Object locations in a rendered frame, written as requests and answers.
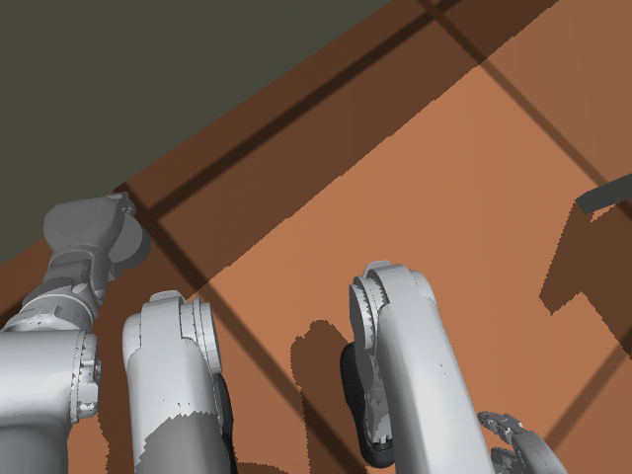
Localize left robot foot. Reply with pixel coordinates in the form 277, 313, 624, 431
216, 373, 238, 474

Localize right robot hand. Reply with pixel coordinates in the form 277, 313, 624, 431
477, 412, 568, 474

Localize left robot hand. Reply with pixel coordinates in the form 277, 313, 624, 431
43, 192, 136, 281

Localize tin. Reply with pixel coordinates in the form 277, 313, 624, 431
108, 213, 151, 270

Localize left robot arm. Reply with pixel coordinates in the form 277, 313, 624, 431
0, 245, 110, 474

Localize right robot foot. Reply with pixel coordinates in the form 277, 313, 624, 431
340, 342, 395, 469

